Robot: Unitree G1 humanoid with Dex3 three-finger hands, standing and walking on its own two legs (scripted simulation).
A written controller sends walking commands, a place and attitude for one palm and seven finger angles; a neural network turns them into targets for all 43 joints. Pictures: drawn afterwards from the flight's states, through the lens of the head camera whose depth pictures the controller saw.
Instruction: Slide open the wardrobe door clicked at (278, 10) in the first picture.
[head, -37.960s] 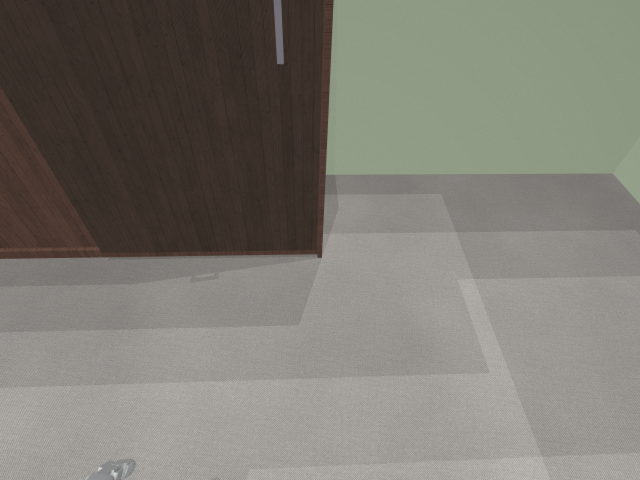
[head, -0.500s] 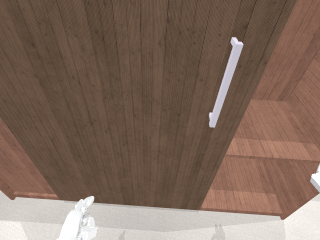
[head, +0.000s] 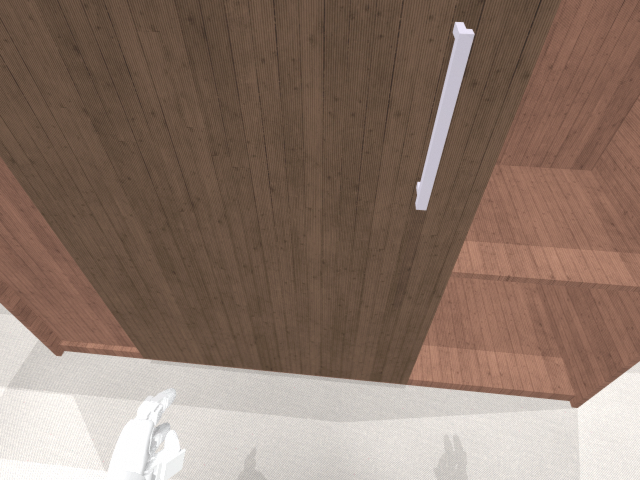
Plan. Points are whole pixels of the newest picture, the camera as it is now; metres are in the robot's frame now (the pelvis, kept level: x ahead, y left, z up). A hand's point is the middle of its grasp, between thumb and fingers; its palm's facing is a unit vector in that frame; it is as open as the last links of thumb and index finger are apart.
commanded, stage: step back with the hand held close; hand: right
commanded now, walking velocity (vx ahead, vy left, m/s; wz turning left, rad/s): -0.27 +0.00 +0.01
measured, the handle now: (437, 128) +0.53 -0.14 +0.19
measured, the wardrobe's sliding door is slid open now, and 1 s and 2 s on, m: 0.52 0.52 0.52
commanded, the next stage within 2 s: stop stepping back and stand still in 0.52 s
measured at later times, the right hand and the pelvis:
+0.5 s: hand out of the picture +0.11 -0.29 +0.18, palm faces +0.51 +0.75 -0.42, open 7.4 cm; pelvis -0.08 +0.00 +0.01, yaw -1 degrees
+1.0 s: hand out of the picture +0.09 -0.27 +0.15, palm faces +0.41 +0.82 -0.40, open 7.4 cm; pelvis -0.11 -0.01 -0.01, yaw +2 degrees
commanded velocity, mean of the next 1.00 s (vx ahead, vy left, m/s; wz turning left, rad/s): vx -0.17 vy -0.01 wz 0.05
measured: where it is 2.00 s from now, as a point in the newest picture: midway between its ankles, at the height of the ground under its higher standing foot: outside the picture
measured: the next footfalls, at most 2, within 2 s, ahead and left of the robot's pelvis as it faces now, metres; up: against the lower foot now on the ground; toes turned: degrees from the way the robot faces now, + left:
left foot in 0.58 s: -0.13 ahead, +0.08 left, +0.00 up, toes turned +3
right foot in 1.32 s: -0.03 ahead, -0.13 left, +0.00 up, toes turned +2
